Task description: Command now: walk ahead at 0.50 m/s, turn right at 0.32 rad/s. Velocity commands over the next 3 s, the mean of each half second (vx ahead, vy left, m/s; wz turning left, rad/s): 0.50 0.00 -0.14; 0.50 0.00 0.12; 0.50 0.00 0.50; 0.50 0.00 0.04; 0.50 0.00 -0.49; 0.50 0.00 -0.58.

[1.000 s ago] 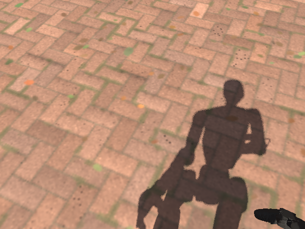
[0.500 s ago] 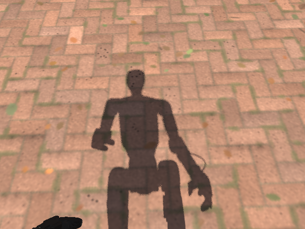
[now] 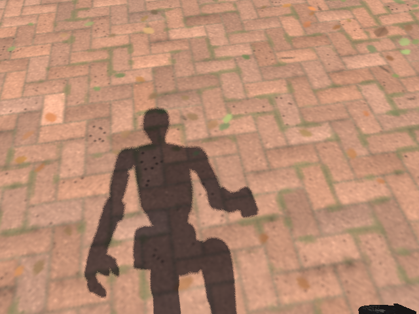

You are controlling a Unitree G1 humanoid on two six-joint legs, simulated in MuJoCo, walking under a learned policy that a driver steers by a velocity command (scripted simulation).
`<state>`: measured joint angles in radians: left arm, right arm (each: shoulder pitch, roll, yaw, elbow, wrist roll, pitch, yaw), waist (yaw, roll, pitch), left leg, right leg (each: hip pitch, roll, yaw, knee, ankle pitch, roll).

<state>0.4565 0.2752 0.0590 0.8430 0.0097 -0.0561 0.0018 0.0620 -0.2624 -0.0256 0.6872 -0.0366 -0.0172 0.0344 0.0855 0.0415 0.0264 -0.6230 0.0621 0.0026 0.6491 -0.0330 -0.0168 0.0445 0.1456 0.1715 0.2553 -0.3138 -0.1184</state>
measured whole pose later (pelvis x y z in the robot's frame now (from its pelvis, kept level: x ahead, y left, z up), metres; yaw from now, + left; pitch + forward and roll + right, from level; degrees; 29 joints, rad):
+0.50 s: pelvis +0.27 +0.03 +0.01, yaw -3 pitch +1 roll +2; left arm 0.07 0.24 0.00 0.77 0.03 -0.03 -0.04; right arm 0.45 -0.23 -0.03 0.91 -0.01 -0.08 0.02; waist -0.07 -0.04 0.04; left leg 0.03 -0.07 0.05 0.21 -0.26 0.06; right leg -0.59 -0.07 -0.02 0.64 -0.05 -0.03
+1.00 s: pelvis +0.54 -0.02 +0.01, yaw +4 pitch +1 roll -2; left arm 0.40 0.23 0.03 0.97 0.02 -0.10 0.00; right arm 0.17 -0.25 -0.04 0.84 -0.03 -0.01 0.05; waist 0.03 0.05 0.02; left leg -0.65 0.08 0.00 0.78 -0.01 0.03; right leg 0.06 0.08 -0.16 0.17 -0.24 -0.07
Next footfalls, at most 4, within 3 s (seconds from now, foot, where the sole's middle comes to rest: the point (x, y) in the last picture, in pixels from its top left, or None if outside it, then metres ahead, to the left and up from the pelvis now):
0.08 left None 0.22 0.12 -0.77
0.60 right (272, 309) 0.49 -0.09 -0.77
1.16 left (218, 223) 0.77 0.09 -0.77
1.68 right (241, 150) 1.12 0.02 -0.77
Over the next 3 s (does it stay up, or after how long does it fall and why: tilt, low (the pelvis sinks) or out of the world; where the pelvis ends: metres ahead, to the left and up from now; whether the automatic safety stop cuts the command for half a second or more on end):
stays up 1.56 0.14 0.01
